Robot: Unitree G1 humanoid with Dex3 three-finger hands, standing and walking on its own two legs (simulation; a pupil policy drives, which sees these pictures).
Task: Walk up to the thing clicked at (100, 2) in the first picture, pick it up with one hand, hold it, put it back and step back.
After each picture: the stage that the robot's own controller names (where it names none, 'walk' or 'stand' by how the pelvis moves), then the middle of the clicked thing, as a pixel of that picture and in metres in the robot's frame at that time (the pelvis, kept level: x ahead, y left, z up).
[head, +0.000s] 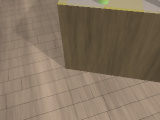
stand; out of the picture +1.05 -0.10 +0.06
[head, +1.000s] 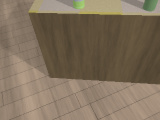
walk; out of the picture +0.94 +0.11 +0.08
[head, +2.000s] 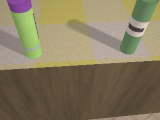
walk; (27, 30) +0.52 +0.24 +0.09
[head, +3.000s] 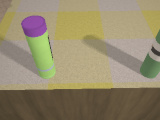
stand; (41, 51) +0.43 +0.19 +0.08
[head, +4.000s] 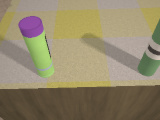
stand; (39, 51) +0.44 +0.19 +0.06
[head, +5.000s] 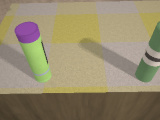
stand; (36, 56) +0.43 +0.20 +0.06
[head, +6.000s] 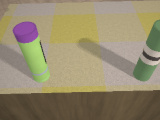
stand; (34, 56) +0.43 +0.21 +0.06
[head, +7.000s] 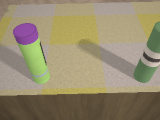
stand; (34, 57) +0.42 +0.21 +0.06
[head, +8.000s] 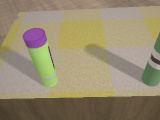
rise first; (43, 61) +0.41 +0.20 +0.06
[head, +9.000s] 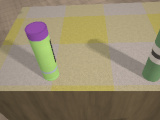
go down; (44, 54) +0.44 +0.21 +0.07
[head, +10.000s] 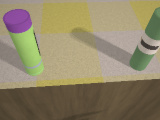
go down; (27, 47) +0.44 +0.19 +0.08
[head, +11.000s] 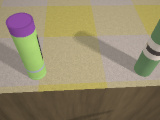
go down; (30, 51) +0.43 +0.19 +0.08
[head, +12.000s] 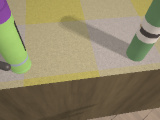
close in; (9, 42) +0.42 +0.21 +0.11
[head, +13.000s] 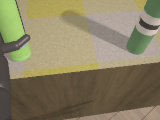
close; (10, 23) +0.49 +0.21 +0.13
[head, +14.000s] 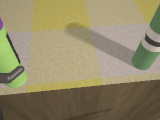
lift; (3, 55) +0.38 +0.24 +0.12
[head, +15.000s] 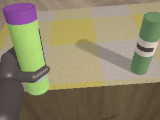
lift; (30, 54) +0.33 +0.17 +0.20
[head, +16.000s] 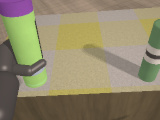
hold; (27, 46) +0.33 +0.17 +0.23
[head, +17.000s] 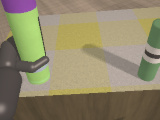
hold; (30, 43) +0.34 +0.17 +0.24
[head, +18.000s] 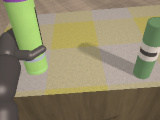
crouch; (28, 34) +0.38 +0.18 +0.23
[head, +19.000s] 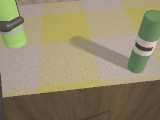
lower; (3, 5) +0.47 +0.22 +0.26
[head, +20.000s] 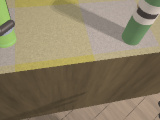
lower; out of the picture +0.52 +0.22 +0.14
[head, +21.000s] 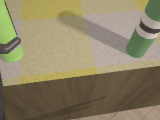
lower; (0, 25) +0.47 +0.23 +0.13
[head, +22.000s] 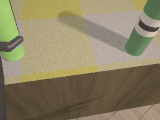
lower; (3, 24) +0.48 +0.22 +0.13
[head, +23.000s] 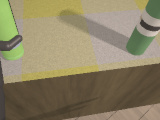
lower; (2, 23) +0.48 +0.22 +0.13
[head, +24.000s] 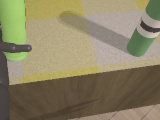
open; (13, 22) +0.49 +0.20 +0.12
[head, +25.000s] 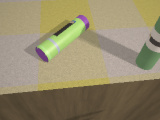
sink last; (64, 37) +0.56 +0.09 +0.02
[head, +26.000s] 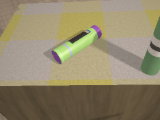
stand; (78, 43) +0.58 +0.09 +0.00
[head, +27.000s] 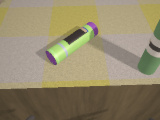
stand; (73, 42) +0.55 +0.08 +0.00
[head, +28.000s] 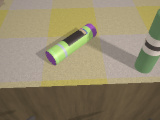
stand; (72, 43) +0.56 +0.08 +0.00
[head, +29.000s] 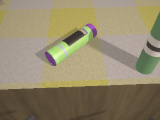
stand; (72, 43) +0.55 +0.08 +0.01
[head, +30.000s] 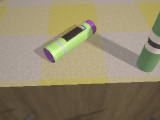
stand; (71, 39) +0.56 +0.09 +0.02
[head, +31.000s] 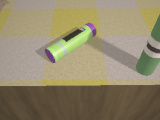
stand; (72, 41) +0.57 +0.09 +0.00
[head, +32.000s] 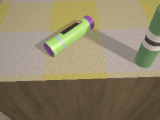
walk; (70, 35) +0.59 +0.09 -0.02
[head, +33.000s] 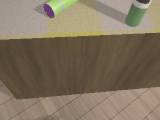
walk; out of the picture +0.78 +0.12 -0.01
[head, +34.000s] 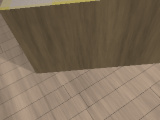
walk; out of the picture +1.09 +0.18 -0.01
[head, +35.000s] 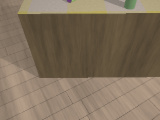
stand; out of the picture +1.15 +0.06 -0.03
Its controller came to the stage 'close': yes
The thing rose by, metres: 0.20
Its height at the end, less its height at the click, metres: -0.09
